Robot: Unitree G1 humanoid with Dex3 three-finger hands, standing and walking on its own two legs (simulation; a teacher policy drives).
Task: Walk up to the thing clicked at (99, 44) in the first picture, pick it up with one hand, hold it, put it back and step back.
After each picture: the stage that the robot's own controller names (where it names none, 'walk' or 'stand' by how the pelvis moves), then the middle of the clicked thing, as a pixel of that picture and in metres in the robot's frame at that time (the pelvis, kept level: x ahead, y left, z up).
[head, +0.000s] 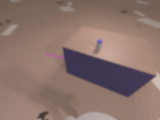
stand; (99, 44) +0.93 -0.09 -0.10
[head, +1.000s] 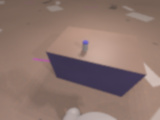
walk; (85, 45) +0.82 +0.13 -0.08
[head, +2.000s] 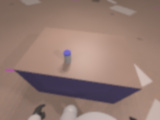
stand; (67, 56) +0.54 +0.23 -0.06
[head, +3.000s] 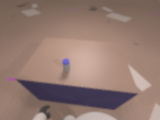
stand; (66, 65) +0.53 +0.23 -0.10
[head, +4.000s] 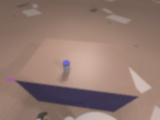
stand; (66, 66) +0.51 +0.23 -0.10
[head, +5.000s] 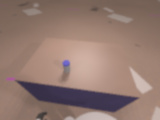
stand; (66, 66) +0.51 +0.23 -0.10
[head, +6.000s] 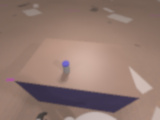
stand; (66, 67) +0.50 +0.23 -0.10
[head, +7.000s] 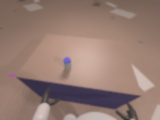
rise first; (67, 63) +0.51 +0.23 -0.10
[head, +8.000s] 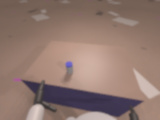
go down; (69, 67) +0.51 +0.23 -0.10
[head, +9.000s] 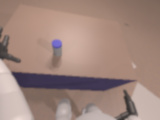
go down; (57, 48) +0.53 +0.21 -0.02
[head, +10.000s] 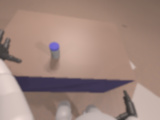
approach; (55, 51) +0.52 +0.22 -0.02
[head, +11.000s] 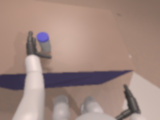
close in; (44, 42) +0.54 +0.24 +0.02
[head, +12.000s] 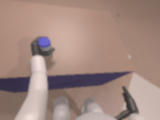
lift; (46, 47) +0.51 +0.22 +0.02
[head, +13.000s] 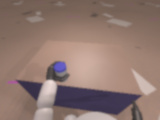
lift; (61, 72) +0.30 +0.18 +0.13
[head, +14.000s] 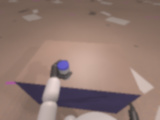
hold; (64, 70) +0.33 +0.17 +0.11
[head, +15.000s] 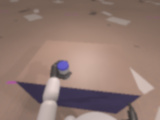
hold; (64, 70) +0.33 +0.17 +0.10
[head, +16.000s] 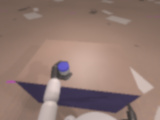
hold; (64, 71) +0.33 +0.17 +0.10
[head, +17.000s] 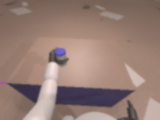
crouch; (61, 57) +0.43 +0.19 +0.11
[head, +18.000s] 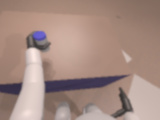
lower; (42, 42) +0.53 +0.24 +0.06
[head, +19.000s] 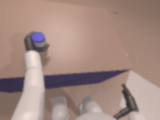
lower; (40, 43) +0.53 +0.24 +0.02
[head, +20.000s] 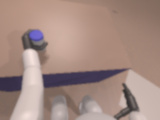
lower; (38, 41) +0.53 +0.24 +0.03
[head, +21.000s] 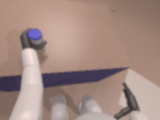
lower; (37, 40) +0.54 +0.25 +0.03
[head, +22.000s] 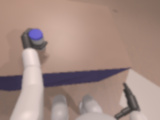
lower; (38, 40) +0.54 +0.25 +0.03
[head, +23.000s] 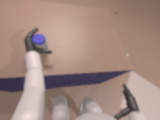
withdraw; (41, 44) +0.52 +0.24 +0.02
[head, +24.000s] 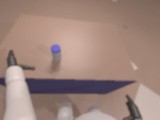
sink last; (56, 53) +0.51 +0.22 -0.02
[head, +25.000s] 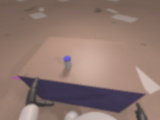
stand; (67, 62) +0.53 +0.24 -0.04
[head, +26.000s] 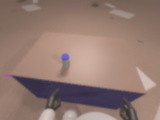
stand; (66, 60) +0.51 +0.23 -0.03
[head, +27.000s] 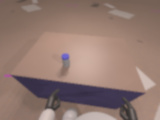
stand; (66, 60) +0.52 +0.23 -0.03
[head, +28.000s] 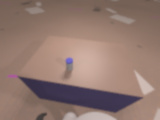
stand; (69, 64) +0.52 +0.21 -0.08
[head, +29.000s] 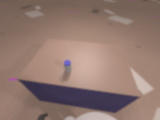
stand; (67, 66) +0.52 +0.22 -0.10
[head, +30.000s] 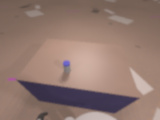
stand; (67, 66) +0.51 +0.23 -0.10
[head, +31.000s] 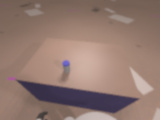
stand; (66, 66) +0.51 +0.23 -0.10
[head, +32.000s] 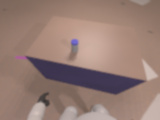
walk; (74, 46) +0.64 +0.17 -0.07
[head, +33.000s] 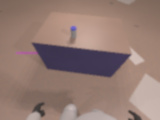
walk; (73, 32) +0.88 +0.24 -0.08
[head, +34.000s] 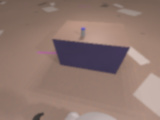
stand; (83, 32) +1.17 +0.20 -0.08
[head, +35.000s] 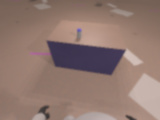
stand; (79, 33) +1.12 +0.20 -0.10
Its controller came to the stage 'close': yes
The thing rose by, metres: 0.21
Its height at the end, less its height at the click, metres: +0.00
